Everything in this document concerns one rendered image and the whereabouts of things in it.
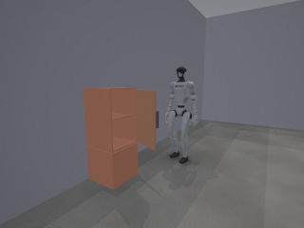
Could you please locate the handle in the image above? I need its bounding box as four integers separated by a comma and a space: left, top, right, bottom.
156, 111, 159, 128

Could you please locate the left robot hand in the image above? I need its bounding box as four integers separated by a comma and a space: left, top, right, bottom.
192, 114, 199, 127

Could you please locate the left robot foot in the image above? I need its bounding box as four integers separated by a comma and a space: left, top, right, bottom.
180, 156, 188, 164

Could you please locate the robot foot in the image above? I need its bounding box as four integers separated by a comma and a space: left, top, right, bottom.
180, 156, 188, 164
170, 151, 180, 158

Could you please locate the right robot upper arm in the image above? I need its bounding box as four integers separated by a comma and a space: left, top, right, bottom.
169, 82, 175, 100

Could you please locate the right robot hand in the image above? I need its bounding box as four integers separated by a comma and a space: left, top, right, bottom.
164, 111, 169, 123

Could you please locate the right robot forearm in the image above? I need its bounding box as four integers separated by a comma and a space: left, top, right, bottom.
167, 98, 174, 112

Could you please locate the left robot forearm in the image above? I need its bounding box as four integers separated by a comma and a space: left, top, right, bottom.
192, 96, 198, 115

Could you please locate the cupboard door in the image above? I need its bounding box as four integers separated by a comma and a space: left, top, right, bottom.
135, 89, 157, 151

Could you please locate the right robot foot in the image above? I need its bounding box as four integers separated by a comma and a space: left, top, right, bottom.
170, 151, 180, 158

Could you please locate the left robot upper arm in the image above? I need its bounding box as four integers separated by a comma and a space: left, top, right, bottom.
187, 81, 196, 101

